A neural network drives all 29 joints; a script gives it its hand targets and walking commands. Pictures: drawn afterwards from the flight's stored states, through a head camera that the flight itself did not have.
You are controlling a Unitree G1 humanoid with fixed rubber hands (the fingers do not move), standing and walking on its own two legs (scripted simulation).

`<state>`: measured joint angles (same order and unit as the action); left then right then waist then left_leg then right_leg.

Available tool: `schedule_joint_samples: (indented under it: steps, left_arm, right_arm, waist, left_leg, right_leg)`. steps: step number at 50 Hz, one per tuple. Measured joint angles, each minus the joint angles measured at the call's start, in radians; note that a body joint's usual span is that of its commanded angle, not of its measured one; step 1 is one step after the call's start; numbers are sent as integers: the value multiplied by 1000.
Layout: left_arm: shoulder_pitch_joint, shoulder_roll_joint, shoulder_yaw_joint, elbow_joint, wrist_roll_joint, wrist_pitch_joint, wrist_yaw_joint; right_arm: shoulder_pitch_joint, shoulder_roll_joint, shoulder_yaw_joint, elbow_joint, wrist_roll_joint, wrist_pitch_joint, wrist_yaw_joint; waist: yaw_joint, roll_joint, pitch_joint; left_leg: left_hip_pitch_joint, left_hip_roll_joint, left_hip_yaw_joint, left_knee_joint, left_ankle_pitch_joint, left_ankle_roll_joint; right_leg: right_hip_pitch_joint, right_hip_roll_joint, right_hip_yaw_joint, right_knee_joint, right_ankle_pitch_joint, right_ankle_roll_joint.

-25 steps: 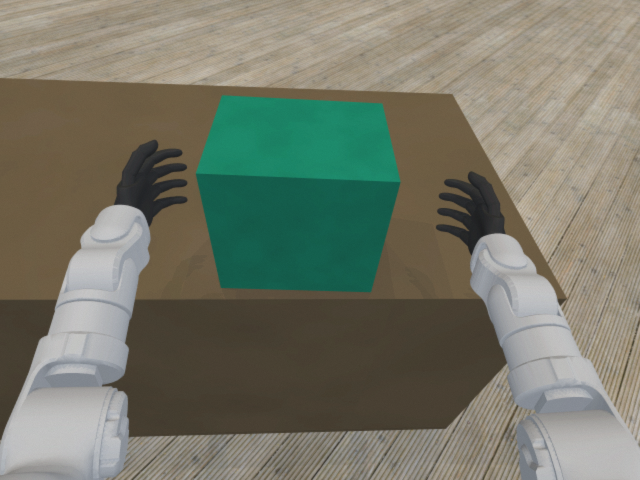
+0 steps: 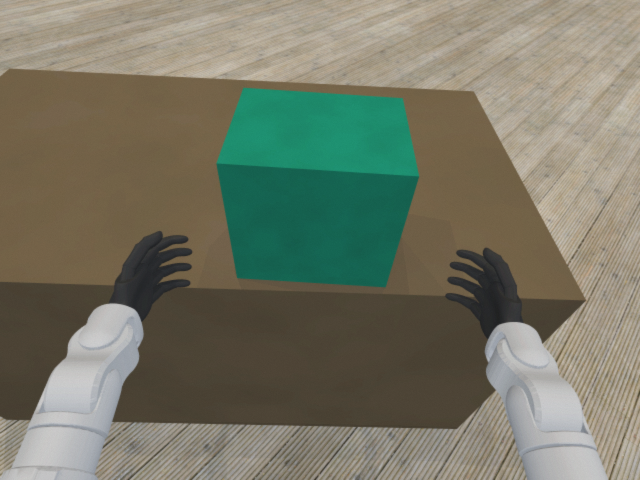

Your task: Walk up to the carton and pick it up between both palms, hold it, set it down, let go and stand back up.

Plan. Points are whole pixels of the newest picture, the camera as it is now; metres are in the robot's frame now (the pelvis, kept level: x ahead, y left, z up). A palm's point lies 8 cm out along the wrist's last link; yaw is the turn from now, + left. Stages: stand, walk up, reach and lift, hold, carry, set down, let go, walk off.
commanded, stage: set down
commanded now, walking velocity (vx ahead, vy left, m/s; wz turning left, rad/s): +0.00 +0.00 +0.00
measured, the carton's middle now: (317, 191) +0.54 +0.06 +0.05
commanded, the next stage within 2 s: none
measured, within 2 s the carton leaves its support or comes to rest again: neither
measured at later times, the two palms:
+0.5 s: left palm (123, 350) +0.24 +0.26 +0.05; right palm (507, 371) +0.26 -0.18 +0.05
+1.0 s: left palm (130, 409) +0.19 +0.25 +0.00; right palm (517, 438) +0.20 -0.21 -0.01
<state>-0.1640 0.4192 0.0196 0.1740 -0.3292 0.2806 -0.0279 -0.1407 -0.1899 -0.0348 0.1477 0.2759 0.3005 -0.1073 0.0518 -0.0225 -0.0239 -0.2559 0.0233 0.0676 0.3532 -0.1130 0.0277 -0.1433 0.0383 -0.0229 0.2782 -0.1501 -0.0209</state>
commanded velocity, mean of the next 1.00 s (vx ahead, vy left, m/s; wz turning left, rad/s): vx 0.00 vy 0.00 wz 0.00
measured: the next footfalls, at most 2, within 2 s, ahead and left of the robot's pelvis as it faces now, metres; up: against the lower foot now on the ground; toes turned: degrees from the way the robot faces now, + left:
none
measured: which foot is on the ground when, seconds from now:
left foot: down 0.00-1.00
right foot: down 0.00-1.00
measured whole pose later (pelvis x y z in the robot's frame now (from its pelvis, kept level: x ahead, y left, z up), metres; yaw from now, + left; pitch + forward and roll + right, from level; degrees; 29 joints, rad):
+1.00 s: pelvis +0.02 -0.02 +0.00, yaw -1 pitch -1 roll +0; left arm 0.28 0.36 0.07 0.08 -0.22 0.33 -0.07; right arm 0.36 -0.17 0.06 0.00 0.20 0.31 -0.07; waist 0.06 -0.02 -0.02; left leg -0.16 0.03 0.08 0.31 -0.13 0.00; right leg -0.08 0.05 -0.01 0.28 -0.19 -0.04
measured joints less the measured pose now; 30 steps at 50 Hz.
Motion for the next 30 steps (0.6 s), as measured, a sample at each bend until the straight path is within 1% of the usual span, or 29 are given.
schedule_joint_samples:
  steps: [4, 7, 10, 13, 17, 21, 25, 30]
  left_arm:
    - [-8, -4, 12, 22, 14, 16, -9]
    - [19, -12, 41, 20, 38, 30, -29]
    - [82, -17, 70, -19, 62, 29, -46]
    - [157, -22, 88, -72, 71, 17, -53]
    - [245, -33, 86, -132, 66, 2, -48]
    - [302, -43, 67, -173, 56, 5, -37]
    - [326, -45, 48, -198, 45, 12, -23]
    - [337, -37, 49, -205, 39, 2, -21]
  right_arm:
    - [-21, -13, -8, 31, -1, 4, -2]
    - [12, -26, 4, 28, 11, 9, -9]
    - [91, -35, 25, -23, 31, 8, -17]
    - [192, -36, 48, -97, 41, 2, -22]
    - [303, -27, 70, -182, 43, 6, -12]
    - [358, -22, 75, -238, 26, 17, 3]
    - [366, -27, 57, -264, 11, 26, 15]
    - [367, -35, 40, -271, 3, 21, 20]
  waist:
    - [-10, 3, -22]
    - [-11, 0, -23]
    - [-5, -4, -13]
    - [7, -9, -8]
    - [24, -9, -3]
    - [29, 1, 2]
    - [27, 12, 10]
    - [24, 16, 10]
  left_leg:
    - [3, -2, 7, -6, -2, 1]
    - [35, -4, 14, -23, -4, 2]
    - [75, -4, 21, -40, -10, 1]
    - [102, -4, 26, -48, -17, -2]
    - [118, -2, 27, -51, -25, -7]
    - [106, -1, 23, -46, -25, -9]
    - [88, 1, 19, -42, -20, -10]
    - [82, 3, 20, -52, -9, -15]
  right_leg:
    - [-3, -3, 7, 2, -4, 3]
    - [27, -5, 15, -16, -4, 4]
    - [71, -5, 23, -45, 0, 4]
    - [103, -4, 28, -67, 2, 2]
    - [125, -2, 30, -86, 3, -1]
    - [116, -1, 27, -84, 3, -2]
    - [92, 1, 23, -67, 0, -4]
    - [75, 4, 23, -54, -2, -7]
